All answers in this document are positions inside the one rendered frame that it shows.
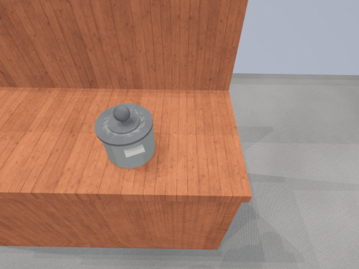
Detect knob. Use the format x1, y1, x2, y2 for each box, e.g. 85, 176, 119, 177
113, 105, 130, 122

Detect lid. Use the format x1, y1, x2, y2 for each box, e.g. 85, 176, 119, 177
94, 104, 153, 146

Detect table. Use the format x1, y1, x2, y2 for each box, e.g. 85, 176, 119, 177
0, 0, 252, 249

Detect pot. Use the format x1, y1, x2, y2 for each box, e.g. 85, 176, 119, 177
103, 127, 155, 169

